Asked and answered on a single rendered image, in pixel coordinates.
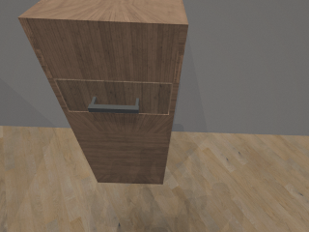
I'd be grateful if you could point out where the drawer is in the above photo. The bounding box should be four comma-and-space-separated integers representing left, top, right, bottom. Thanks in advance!
55, 78, 172, 114

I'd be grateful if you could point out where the cabinet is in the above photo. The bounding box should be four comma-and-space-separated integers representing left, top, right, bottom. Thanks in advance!
18, 0, 189, 185

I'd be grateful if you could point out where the handle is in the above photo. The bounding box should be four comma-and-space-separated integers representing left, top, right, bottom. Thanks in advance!
88, 97, 139, 114

